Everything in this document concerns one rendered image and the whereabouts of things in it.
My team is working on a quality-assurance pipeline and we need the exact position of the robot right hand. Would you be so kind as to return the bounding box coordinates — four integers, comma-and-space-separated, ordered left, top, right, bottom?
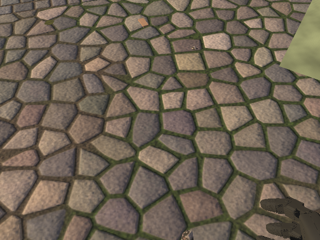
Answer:
256, 196, 320, 240

